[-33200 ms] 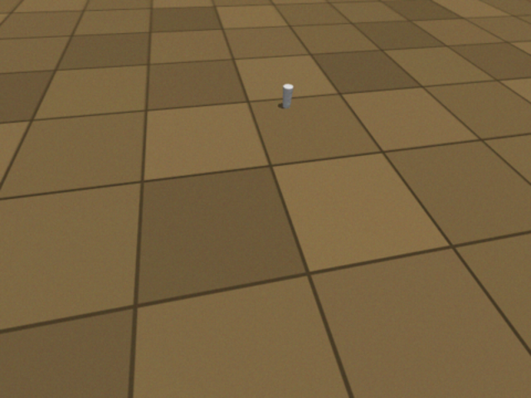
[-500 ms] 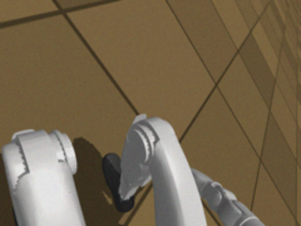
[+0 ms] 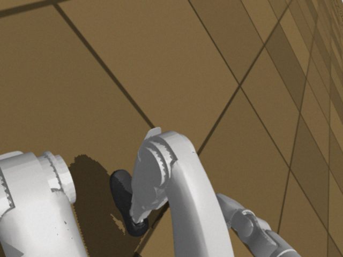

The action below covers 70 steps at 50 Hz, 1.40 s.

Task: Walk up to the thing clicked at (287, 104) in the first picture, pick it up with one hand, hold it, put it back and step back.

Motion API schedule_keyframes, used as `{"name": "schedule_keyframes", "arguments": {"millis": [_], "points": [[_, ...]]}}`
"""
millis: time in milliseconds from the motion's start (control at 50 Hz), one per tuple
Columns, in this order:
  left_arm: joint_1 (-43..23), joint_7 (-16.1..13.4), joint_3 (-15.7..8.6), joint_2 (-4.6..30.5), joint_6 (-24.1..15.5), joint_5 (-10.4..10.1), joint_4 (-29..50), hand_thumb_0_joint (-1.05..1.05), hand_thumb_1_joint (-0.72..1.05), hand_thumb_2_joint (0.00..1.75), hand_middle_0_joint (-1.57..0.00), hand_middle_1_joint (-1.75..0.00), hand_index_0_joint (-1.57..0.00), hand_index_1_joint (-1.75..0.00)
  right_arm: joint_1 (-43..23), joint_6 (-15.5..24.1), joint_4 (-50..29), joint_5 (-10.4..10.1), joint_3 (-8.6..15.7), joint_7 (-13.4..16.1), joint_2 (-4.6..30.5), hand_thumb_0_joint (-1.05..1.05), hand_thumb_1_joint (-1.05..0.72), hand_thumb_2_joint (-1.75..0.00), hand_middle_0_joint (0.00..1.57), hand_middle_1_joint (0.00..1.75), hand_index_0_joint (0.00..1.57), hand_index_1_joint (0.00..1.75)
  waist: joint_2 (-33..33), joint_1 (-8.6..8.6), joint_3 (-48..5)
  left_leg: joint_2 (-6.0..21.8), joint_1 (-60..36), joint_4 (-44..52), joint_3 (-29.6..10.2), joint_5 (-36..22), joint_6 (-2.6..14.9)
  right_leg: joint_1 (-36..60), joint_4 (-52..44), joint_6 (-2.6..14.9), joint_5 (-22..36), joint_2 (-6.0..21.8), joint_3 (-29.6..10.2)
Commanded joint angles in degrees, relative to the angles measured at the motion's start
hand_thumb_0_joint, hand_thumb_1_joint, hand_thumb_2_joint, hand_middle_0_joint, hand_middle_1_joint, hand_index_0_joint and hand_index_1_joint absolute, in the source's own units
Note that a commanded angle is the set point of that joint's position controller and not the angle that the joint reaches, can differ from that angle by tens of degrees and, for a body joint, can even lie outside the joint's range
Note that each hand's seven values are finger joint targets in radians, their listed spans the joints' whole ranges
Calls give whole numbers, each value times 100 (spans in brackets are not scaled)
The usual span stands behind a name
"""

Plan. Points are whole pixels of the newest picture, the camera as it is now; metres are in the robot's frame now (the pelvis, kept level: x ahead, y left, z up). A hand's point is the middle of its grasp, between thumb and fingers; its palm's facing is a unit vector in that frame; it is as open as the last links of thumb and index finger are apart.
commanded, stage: settle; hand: left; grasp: from the side
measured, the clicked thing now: out of the picture +0.44 +0.37 -0.20
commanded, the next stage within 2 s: lift in 1.98 s
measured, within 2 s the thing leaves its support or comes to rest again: leaves its support in 0.32 s
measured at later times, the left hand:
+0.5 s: hand out of the picture +0.41 +0.40 -0.12, palm faces +0.59 -0.80 -0.02, open 10.5 cm
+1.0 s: hand out of the picture +0.38 +0.40 -0.02, palm faces +0.56 -0.82 -0.06, open 10.5 cm
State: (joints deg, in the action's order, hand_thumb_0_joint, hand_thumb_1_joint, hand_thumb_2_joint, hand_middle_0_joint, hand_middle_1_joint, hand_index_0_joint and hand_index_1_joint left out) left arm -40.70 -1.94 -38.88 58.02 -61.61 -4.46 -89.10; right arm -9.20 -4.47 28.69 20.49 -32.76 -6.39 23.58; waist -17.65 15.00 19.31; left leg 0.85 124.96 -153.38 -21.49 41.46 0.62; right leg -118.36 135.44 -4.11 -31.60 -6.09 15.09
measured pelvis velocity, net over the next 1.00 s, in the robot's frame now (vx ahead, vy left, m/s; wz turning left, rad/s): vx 0.02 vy -0.01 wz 0.13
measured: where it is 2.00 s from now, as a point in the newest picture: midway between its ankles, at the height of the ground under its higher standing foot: (92, 240)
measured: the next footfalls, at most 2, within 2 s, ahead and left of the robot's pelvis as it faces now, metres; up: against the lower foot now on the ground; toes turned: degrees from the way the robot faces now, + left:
none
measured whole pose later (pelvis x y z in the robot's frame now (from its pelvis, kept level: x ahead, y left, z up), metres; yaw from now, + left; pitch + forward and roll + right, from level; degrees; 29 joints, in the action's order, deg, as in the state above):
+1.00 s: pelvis +0.02 -0.01 +0.05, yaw +7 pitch +27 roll -12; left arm -33.7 7.6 -33.9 37.4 -38.0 -6.6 -56.7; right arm 0.9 -4.7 34.2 8.8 -12.5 -4.7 18.3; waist -5.3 8.0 0.4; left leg -0.6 127.2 -140.8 -11.2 41.1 -0.3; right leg -122.4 131.7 -2.1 -36.9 -0.8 7.7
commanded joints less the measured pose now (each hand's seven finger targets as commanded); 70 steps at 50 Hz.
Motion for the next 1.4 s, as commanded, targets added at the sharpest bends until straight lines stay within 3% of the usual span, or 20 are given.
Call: {"name": "schedule_keyframes", "arguments": {"millis": [0,180,240,320,400,460,480,520,580,640,720,780,840,940,1000,1080,1200,1240,1320,1380], "points": [[-1106,27,-1,1337,-390,-4,877,0,31,123,-112,-129,-112,-130,108,-103,-9,36,762,101,2103,0,-89,-90,20,30,20,30,3577,650,-3030,509,-2071,2226,244,-694,-218,1474,-674,379,546,-42,602],[-1171,104,-228,1531,-170,9,1685,0,27,135,-124,-145,-125,-146,309,-143,92,7,904,110,2086,0,-89,-90,20,30,20,30,4069,439,-3621,506,-2646,2271,306,-1364,-307,1599,-585,418,929,-23,573],[-1386,152,-94,1404,-70,18,2129,0,23,138,-131,-152,-132,-153,409,-146,248,-33,990,94,2003,0,-90,-90,20,30,20,30,4257,414,-3594,480,-2583,2340,390,-1184,-312,1484,-617,440,784,1,505],[-1515,164,-220,1641,120,78,3084,0,19,141,-135,-157,-137,-158,585,-165,257,-90,1217,99,1966,0,-89,-90,20,30,20,30,4692,222,-4175,465,-2985,2460,468,-1411,-357,1480,-624,489,872,28,384],[-1513,308,137,993,457,-24,3302,0,18,142,-138,-160,-140,-161,796,-170,410,-237,1401,92,1828,0,-90,-90,20,30,20,30,4640,196,-4196,390,-2760,2604,569,-1125,-325,1288,-722,531,693,78,287],[-1396,407,115,946,735,-56,3671,0,20,140,-138,-159,-140,-159,958,-176,445,-375,1601,113,1746,0,-89,-90,20,30,20,30,4558,-9,-4452,351,-2668,2638,679,-1154,-288,1266,-760,551,727,104,187],[-1146,486,351,506,862,-72,3313,0,19,140,-140,-160,-142,-160,934,-185,394,-429,1632,104,1715,0,-89,-90,20,30,20,30,4449,41,-4314,330,-2623,2761,650,-998,-287,1124,-776,554,582,139,196],[-971,564,433,149,1039,-170,3328,0,24,141,-140,-160,-142,-160,1018,-169,373,-538,1729,88,1664,0,-88,-89,20,30,20,30,4286,-11,-4312,289,-2517,2823,661,-907,-262,1076,-821,552,540,163,175],[-938,699,333,243,1242,-236,3701,0,26,140,-139,-159,-142,-159,1082,-175,292,-713,1922,117,1627,0,-88,-89,20,30,20,30,4136,-231,-4467,257,-2427,2988,677,-719,-226,887,-854,562,376,220,85],[-1029,831,517,-122,1424,-306,3734,0,21,140,-140,-160,-142,-160,1199,-138,261,-847,2060,128,1462,0,-88,-89,20,30,20,30,3784,-182,-4567,192,-2110,2966,834,-453,-126,969,-1027,562,236,223,-31],[-1051,874,304,-63,1553,-405,4148,0,20,138,-135,-155,-137,-155,1356,-71,277,-988,2271,168,1355,0,-88,-89,20,30,20,30,3722,-467,-5047,160,-2308,3075,969,-490,-112,1007,-1130,586,206,264,-188],[-1196,912,442,-159,1641,-348,4353,0,19,136,-133,-154,-135,-154,1444,-56,286,-1046,2371,193,1266,0,-88,-89,20,30,20,30,3897,-415,-5194,134,-2441,3196,1057,-512,-108,980,-1169,609,188,310,-295],[-1158,905,302,-35,1711,-320,4623,0,16,133,-129,-149,-131,-150,1578,-47,341,-1094,2497,225,1179,0,-88,-89,20,30,20,30,3998,-578,-5508,116,-2614,3220,1183,-745,-121,1044,-1221,636,290,322,-412],[-1108,943,317,-376,1844,-458,4752,0,13,130,-127,-146,-129,-147,1745,-27,418,-1191,2633,258,1056,0,-88,-89,20,30,20,30,3954,-630,-5745,66,-2694,3299,1326,-1024,-116,1135,-1293,651,429,379,-543],[-1244,946,138,-185,1893,-431,4995,0,8,130,-127,-146,-128,-147,1868,-28,513,-1249,2734,285,965,0,-88,-90,20,30,20,30,3901,-742,-5920,43,-2647,3350,1415,-1008,-84,1260,-1394,645,392,389,-617],[-1147,1051,249,-604,2018,-487,4494,0,9,129,-124,-144,-126,-145,1929,2,560,-1321,2803,307,952,0,-88,-89,20,30,20,30,3574,-637,-5769,14,-2534,3375,1418,-1082,-62,1195,-1445,637,435,422,-610],[-1232,1184,-21,-354,2080,-496,4714,0,5,129,-124,-143,-125,-144,2079,52,552,-1383,2915,324,881,0,-88,-90,20,30,20,30,3133,-844,-6264,-27,-2310,3350,1598,-1153,14,1836,-1657,567,479,438,-751],[-1006,1242,110,-710,2160,-529,4357,0,5,129,-124,-142,-125,-144,2062,74,553,-1420,2945,329,880,0,-88,-90,20,30,20,30,3117,-819,-6142,-29,-2367,3442,1616,-1127,4,1713,-1678,580,426,450,-743],[-1431,1181,-88,-361,2138,-522,4953,0,6,128,-123,-141,-124,-143,2126,111,610,-1445,3005,375,824,0,-88,-90,20,30,20,30,3212,-951,-6496,-22,-2439,3453,1698,-1196,9,1925,-1757,572,488,450,-859],[-1320,1112,72,-638,2201,-462,4851,0,5,128,-125,-142,-125,-143,2105,138,581,-1460,3039,398,746,0,-89,-90,20,30,20,30,3141,-880,-6335,-25,-2341,3553,1720,-1034,23,1897,-1855,569,349,457,-887]]}}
